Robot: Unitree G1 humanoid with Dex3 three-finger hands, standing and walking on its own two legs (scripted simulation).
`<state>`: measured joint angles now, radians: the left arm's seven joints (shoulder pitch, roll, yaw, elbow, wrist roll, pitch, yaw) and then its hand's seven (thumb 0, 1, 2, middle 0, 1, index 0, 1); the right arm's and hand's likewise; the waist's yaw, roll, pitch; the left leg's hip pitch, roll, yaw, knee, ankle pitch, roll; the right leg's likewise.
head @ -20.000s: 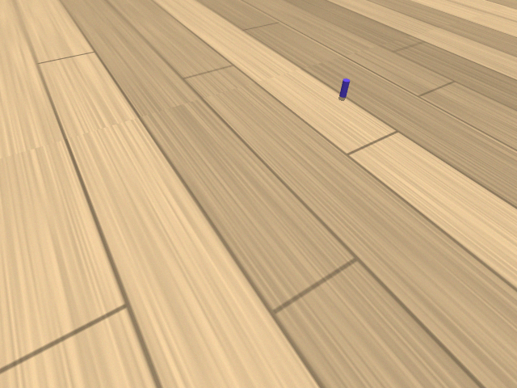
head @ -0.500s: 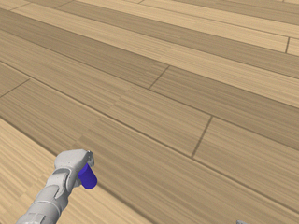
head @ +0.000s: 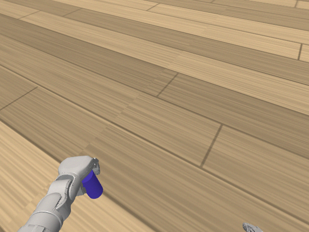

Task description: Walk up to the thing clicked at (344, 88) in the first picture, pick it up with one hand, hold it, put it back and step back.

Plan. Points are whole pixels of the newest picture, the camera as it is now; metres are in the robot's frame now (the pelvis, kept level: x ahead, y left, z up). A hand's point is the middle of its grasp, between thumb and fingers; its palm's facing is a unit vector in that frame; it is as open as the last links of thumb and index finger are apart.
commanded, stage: hold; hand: left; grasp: from above
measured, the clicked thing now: (90, 183) +0.31 +0.22 -0.11
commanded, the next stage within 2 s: crouch in 1.04 s
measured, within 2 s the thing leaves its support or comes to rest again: neither
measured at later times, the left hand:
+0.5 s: hand (79, 185) +0.28 +0.22 -0.04, palm faces -0.46 -0.06 -0.89, open 8.0 cm
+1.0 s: hand (78, 187) +0.27 +0.22 -0.04, palm faces -0.47 -0.06 -0.88, open 8.1 cm
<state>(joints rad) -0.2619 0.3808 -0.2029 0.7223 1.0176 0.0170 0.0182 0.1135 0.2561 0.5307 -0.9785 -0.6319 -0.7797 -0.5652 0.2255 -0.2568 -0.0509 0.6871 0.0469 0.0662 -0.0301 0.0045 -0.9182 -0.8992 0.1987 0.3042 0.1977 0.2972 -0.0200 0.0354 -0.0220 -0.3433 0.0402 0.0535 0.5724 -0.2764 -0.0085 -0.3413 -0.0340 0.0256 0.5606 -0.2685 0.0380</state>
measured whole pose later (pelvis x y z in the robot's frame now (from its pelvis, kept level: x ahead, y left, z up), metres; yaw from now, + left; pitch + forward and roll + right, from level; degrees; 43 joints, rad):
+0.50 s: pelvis -0.01 +0.00 +0.00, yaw +0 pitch +0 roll +0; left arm -0.23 0.39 -0.21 0.64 1.01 0.01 -0.04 0.09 0.26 0.57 -0.92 -0.67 -0.75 -0.58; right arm 0.19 -0.25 -0.04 0.68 0.05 0.07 -0.04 0.01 -0.92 -0.90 0.20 0.30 0.20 0.30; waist 0.00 0.04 0.00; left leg -0.28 0.04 0.05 0.51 -0.24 -0.01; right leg -0.29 -0.03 0.02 0.52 -0.24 0.03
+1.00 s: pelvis -0.01 +0.00 +0.01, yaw +0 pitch +0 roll +0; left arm -0.22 0.39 -0.21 0.63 1.01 0.00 -0.04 0.08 0.26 0.58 -0.91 -0.70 -0.74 -0.59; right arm 0.18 -0.25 -0.03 0.68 0.06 0.07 -0.05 0.01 -0.92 -0.90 0.20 0.30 0.20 0.30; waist 0.00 0.04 0.01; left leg -0.26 0.04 0.05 0.49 -0.22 -0.01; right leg -0.27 -0.04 0.02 0.50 -0.23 0.03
